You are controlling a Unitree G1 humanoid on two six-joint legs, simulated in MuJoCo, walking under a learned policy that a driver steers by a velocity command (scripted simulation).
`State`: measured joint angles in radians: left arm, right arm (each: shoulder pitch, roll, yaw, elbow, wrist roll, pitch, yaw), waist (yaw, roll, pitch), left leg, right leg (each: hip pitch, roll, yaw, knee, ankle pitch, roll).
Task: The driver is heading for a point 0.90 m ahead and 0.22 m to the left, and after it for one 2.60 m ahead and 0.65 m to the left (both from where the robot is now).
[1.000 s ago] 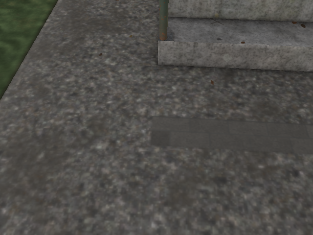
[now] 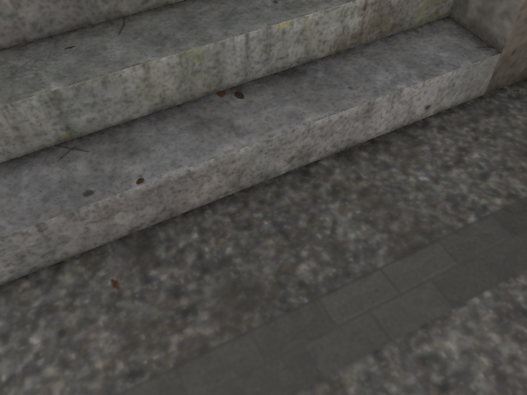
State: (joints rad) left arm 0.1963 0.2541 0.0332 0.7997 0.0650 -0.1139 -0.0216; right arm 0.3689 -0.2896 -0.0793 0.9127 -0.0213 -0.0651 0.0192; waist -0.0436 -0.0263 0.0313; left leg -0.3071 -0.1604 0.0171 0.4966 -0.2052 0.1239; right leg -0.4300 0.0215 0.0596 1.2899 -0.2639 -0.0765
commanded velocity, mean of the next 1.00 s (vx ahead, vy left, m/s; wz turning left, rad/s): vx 0.93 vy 0.00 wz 0.64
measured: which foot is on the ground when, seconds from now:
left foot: down 0.00-0.26, up 0.28-0.70, down 0.72-1.00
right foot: up 0.00-0.26, down 0.28-0.72, up 0.74-1.00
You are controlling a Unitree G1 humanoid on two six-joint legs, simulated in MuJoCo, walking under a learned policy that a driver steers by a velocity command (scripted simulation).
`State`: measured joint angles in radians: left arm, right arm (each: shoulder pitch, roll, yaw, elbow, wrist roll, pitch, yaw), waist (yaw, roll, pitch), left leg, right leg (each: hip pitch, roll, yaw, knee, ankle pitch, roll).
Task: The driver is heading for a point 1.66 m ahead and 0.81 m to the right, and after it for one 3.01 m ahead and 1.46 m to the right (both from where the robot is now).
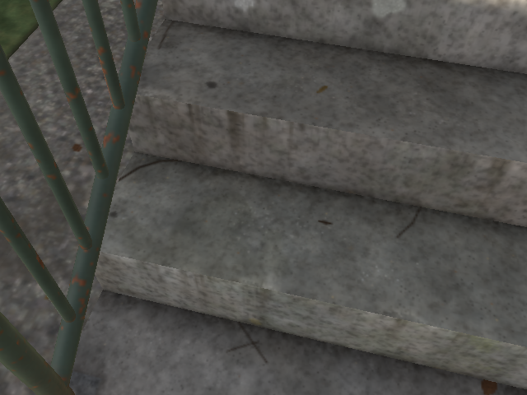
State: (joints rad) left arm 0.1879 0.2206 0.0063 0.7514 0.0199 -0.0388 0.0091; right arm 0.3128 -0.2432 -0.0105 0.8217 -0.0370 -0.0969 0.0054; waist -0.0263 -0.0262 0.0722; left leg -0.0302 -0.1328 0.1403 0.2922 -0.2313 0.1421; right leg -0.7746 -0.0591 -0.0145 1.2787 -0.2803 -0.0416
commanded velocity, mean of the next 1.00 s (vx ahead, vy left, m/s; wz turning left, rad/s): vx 0.11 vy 0.00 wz -0.79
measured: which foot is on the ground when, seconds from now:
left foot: down 0.00-0.24, up 0.26-0.80, down 0.82-1.00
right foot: up 0.00-0.22, down 0.24-0.84, up 0.86-1.00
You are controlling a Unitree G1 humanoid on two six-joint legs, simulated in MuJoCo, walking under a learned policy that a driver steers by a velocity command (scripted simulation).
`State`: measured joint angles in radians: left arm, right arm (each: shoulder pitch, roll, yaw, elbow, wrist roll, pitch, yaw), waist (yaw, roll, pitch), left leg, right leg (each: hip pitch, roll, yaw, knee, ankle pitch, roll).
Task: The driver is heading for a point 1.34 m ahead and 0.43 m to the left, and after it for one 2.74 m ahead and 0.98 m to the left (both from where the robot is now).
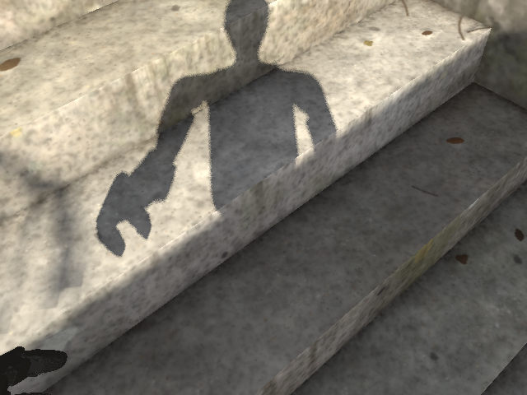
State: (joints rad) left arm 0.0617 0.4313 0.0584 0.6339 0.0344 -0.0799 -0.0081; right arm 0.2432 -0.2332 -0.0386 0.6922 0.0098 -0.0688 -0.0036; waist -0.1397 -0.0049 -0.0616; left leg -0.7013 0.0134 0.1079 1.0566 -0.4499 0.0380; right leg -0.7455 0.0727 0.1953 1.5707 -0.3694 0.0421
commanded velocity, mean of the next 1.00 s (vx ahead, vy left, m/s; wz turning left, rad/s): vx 0.00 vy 0.00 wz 0.53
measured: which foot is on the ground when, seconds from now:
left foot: down 0.00-0.22, up 0.24-0.64, down 0.66-1.00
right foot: up 0.00-0.18, down 0.20-0.68, up 0.70-1.00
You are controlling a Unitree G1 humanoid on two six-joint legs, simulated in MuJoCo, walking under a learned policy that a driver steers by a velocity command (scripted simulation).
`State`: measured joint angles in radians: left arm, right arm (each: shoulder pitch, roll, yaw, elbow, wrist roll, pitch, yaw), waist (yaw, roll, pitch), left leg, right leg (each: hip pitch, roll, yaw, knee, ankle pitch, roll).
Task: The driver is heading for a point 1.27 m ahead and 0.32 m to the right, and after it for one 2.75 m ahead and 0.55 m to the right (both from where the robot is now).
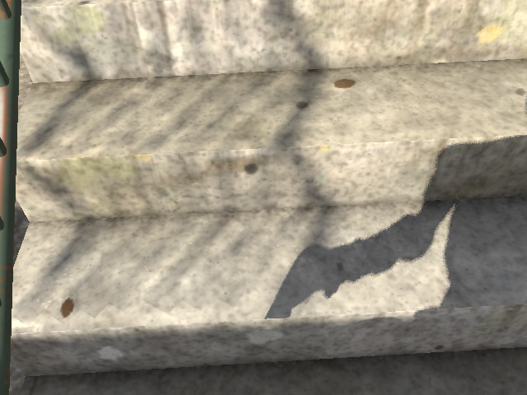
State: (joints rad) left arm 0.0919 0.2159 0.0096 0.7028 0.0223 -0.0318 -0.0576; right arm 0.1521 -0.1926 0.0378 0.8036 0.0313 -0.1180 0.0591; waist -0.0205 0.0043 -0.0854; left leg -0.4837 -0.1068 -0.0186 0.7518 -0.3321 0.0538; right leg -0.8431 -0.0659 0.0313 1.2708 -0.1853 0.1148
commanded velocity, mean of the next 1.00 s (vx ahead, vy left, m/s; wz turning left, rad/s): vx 0.46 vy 0.00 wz -0.41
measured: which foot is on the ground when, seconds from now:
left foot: down 0.00-0.18, up 0.20-0.60, down 0.62-1.00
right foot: up 0.00-0.06, down 0.08-0.60, up 0.62-1.00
